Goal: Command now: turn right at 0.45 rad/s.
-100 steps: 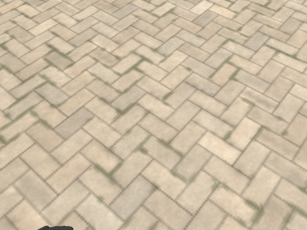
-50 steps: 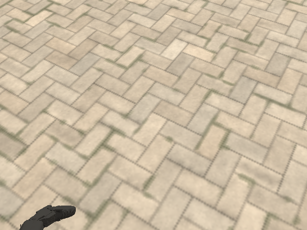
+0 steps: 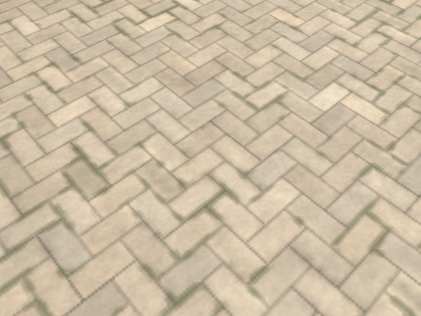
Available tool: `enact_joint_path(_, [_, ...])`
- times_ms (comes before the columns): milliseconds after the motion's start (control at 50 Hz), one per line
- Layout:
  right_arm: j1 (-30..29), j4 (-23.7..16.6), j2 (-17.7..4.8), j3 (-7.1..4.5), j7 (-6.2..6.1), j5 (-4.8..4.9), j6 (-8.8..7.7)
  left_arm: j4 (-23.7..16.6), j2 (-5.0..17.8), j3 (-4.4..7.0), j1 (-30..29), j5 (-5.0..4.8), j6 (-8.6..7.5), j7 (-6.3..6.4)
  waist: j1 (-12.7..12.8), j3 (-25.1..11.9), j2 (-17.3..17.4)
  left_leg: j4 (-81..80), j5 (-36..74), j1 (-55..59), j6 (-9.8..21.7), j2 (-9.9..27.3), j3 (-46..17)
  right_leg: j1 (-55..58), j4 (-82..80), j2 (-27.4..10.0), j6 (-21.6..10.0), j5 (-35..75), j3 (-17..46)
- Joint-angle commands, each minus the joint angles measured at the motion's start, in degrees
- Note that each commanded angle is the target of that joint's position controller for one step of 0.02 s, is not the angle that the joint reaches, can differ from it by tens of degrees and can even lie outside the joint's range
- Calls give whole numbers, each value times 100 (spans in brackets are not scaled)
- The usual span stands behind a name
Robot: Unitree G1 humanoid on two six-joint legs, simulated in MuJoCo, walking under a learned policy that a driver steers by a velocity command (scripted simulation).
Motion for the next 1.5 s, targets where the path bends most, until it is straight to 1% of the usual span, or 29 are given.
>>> enact_joint_path(20, [179,-435,-725,-163,-42,-71,-160,-547,735,229,-253,13,4,-22,-180,-601,983,-1478,2612,1073,1637,2693,-2600,-1423,2527,-147,101,-1612,-193])
enact_joint_path(60, [-322,-498,-763,-163,-60,15,-230,-482,565,225,-103,-55,114,-37,82,-401,538,-1454,2425,896,1278,2270,-1709,-1451,2575,-404,168,-1068,-124])
enact_joint_path(140, [-262,-382,-937,-228,-85,40,-142,-668,262,77,-385,-39,156,-172,-135,-499,892,-1297,2474,809,963,1719,-496,-629,1176,-356,264,-431,-722])
enact_joint_path(220, [-136,-253,-1121,-292,-23,222,-91,-764,434,154,-143,-45,210,-301,-31,-767,1031,-775,2469,949,737,1925,-250,261,-388,-87,11,300,-1169])
enact_joint_path(260, [279,-16,-821,-206,54,230,-110,-623,700,276,327,7,233,-215,76,-803,420,205,1378,91,101,1554,232,1582,-1592,7,-380,1584,-809])
enact_joint_path(280, [235,-194,-410,-51,112,-78,-127,-712,1403,428,538,52,200,-86,1,-861,-1338,2004,-1321,-1546,-524,855,677,2629,-1717,-1550,-993,4068,1273])
enact_joint_path(300, [-262,-423,-544,-73,57,-25,-126,-850,1424,361,460,281,62,-132,297,-1133,-1289,3159,-2413,-2115,-711,355,-227,2075,-1866,-2467,-2187,4340,2264])
enact_joint_path(340, [-390,-306,-748,-147,-10,185,-48,-773,905,193,104,258,-164,-158,171,-837,-562,3495,-1664,-2080,-601,569,-719,1659,-2004,-1844,-1842,3292,1236])
enact_joint_path(380, [-39,20,-696,-154,-75,95,18,-702,345,-1,-420,153,-220,-96,-104,-719,-435,3069,-805,-1628,-647,675,-824,1320,-2048,-1404,-1391,2940,586])
enact_joint_path(420, [310,264,-543,-114,-30,134,29,-532,45,-128,-455,246,-272,-51,-237,-806,-546,2680,-287,-955,-718,619,-832,1107,-2133,-1186,-1302,3067,80])
enact_joint_path(540, [-208,75,-676,-45,14,224,36,-243,691,66,-306,210,-175,71,137,-371,-511,1389,-713,-788,-736,563,-666,1389,-2249,-1535,-1513,2200,225])
enact_joint_path(700, [-134,-17,-502,-28,128,258,86,-263,720,181,-463,166,-27,134,67,-497,-393,1414,-1074,-836,-606,551,-390,1837,-2001,-1884,-1632,3443,-32])
enact_joint_path(800, [606,310,-554,-86,328,314,84,-236,805,247,-557,-93,-57,26,-357,-522,-404,-423,-156,912,91,158,196,712,-1964,-1520,-1044,-478,-615])
enact_joint_path(820, [1199,567,-751,-181,291,338,57,-237,490,174,-611,-50,-100,-17,-529,-524,75,-780,-361,1797,377,276,-249,-91,-1014,-1189,-702,-829,-1078])
enact_joint_path(840, [1752,630,-1309,-328,196,345,-8,-429,34,40,-895,145,-178,-107,-637,-548,1627,-1255,-214,2624,990,1697,-2407,-1634,1362,-469,-163,-1573,-1768])
enact_joint_path(860, [1576,351,-1606,-312,286,162,-236,-786,184,84,-1384,90,-332,-135,-667,-350,1600,-2104,-1505,2297,1941,2457,-4738,-2896,2157,216,-79,-1896,-717])
enact_joint_path(900, [861,180,-1056,-159,255,189,-496,-678,758,227,-1238,-122,-538,-225,-291,219,884,-2377,-1546,2108,1556,2117,-3804,-3162,2289,-301,-214,-513,-257])
enact_joint_path(920, [752,141,-934,-116,220,255,-525,-503,787,250,-1070,-10,-587,-205,-222,240,689,-2343,-1088,2064,1313,1859,-3306,-2998,2090,-418,-193,-25,-287])
enact_joint_path(960, [843,132,-824,-55,140,220,-526,-408,704,250,-1040,115,-663,-191,-173,192,683,-2362,153,1963,1056,1485,-2640,-2595,1574,-405,-56,815,-341])
enact_joint_path(1080, [1374,241,-800,-42,46,167,-525,-492,231,72,-1462,38,-713,-302,-420,181,811,-2391,1514,1514,778,1021,-1568,-1790,-153,-147,184,2321,-654])
enact_joint_path(1200, [1654,407,-908,-74,71,201,-507,-717,268,-31,-1933,-45,-804,-486,-600,563,920,-2354,1739,1820,788,1398,-1446,-1661,-1055,-137,-131,2342,-813])
enact_joint_path(1260, [1542,419,-996,-98,45,173,-460,-618,507,43,-1416,-43,-809,-517,-266,134,1084,-1655,4105,2332,617,1495,-1172,-998,-1094,92,-514,1804,-1015])
enact_joint_path(1300, [1414,399,-1027,-84,19,124,-378,-237,852,225,71,-34,-741,-435,509,-914,1002,209,6054,2093,370,1187,-743,955,-1085,429,-895,1784,-1224])
enact_joint_path(1320, [1496,296,-875,-5,-4,15,-381,-76,1100,282,1058,-5,-690,-381,839,-1664,448,1831,4568,739,209,1042,-713,2841,-810,-422,-1255,1601,-35])
enact_joint_path(1340, [2141,154,-172,173,84,29,-499,61,1503,374,1512,0,-696,-422,339,-2434,-1407,4127,-172,-1530,-255,-202,-754,4591,-1506,-1859,-2343,7,3321])
enact_joint_path(1360, [1590,130,-632,133,135,152,-682,79,926,229,1338,-90,-709,-428,611,-2254,-1085,4803,-1235,-2242,-191,-178,-1408,4545,-2364,-1863,-2241,-660,4170])
enact_joint_path(1380, [959,-92,-857,72,198,356,-814,-3,802,188,920,-53,-698,-374,591,-1297,-768,4831,-851,-2691,-104,132,-1374,3793,-2464,-1746,-2003,-467,3308])
enact_joint_path(1420, [414,-225,-792,91,189,209,-958,-172,653,130,403,53,-704,-333,253,-549,275,4009,-235,-2304,-42,543,-1211,2188,-2637,-1305,-1814,738,2241])
enact_joint_path(1500, [623,-301,-595,103,169,30,-789,-274,568,84,267,11,-701,-235,-173,-276,-107,2931,-59,-1764,-314,776,-1056,956,-3048,-947,-1911,1560,1478])
Next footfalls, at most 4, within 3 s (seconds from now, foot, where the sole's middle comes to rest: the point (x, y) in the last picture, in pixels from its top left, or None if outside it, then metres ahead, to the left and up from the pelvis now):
0.26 right None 0.02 -0.16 -0.77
0.82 left None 0.00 0.07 -0.77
1.30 right None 0.40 -0.09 -0.77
1.78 left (180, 255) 0.67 0.13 -0.77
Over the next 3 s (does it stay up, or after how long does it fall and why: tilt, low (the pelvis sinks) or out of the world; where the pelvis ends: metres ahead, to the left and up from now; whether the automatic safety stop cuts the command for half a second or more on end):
stays up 1.12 -0.05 0.01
